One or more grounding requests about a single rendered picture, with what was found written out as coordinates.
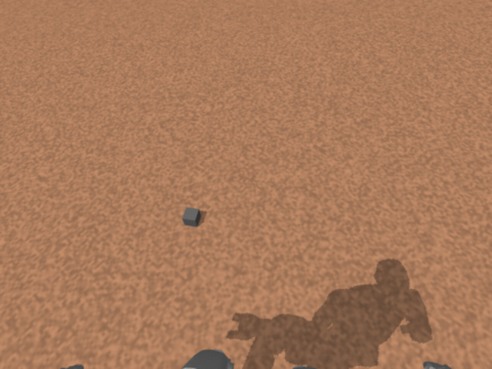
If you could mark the cube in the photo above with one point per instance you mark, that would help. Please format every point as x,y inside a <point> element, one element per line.
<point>191,217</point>

